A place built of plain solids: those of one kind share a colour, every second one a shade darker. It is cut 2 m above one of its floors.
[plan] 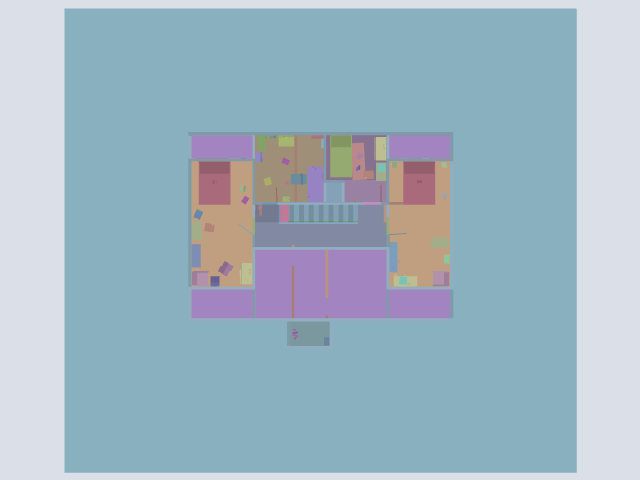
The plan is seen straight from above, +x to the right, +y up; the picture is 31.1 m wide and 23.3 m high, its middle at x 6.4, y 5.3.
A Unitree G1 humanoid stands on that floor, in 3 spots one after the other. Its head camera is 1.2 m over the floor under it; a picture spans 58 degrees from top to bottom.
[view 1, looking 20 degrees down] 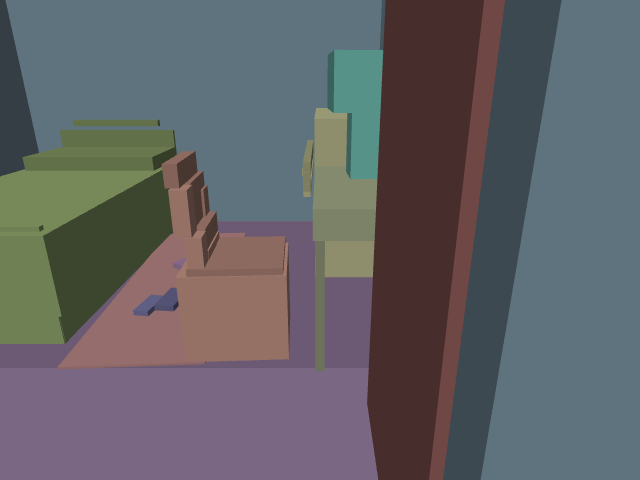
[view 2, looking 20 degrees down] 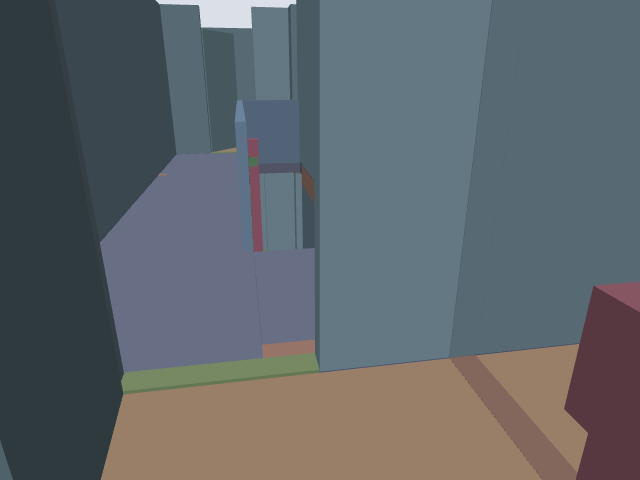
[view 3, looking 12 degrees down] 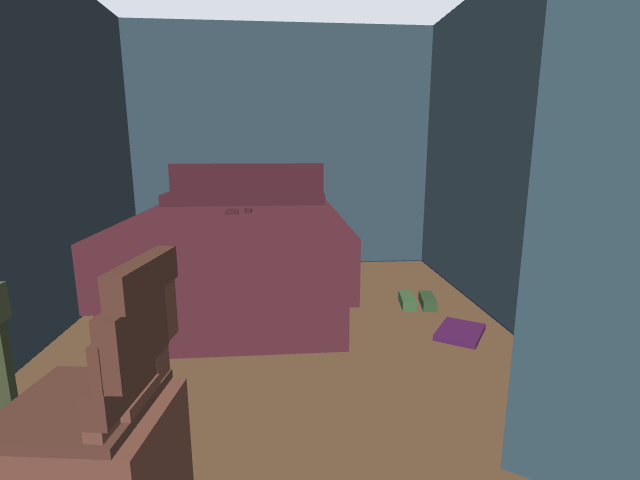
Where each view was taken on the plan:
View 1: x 9.15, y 6.58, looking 90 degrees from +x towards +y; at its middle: small_desk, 1.68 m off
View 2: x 11.32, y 6.12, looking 170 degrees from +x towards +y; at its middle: wall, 1.69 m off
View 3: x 1.62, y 4.67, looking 85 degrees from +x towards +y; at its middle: double_bed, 2.41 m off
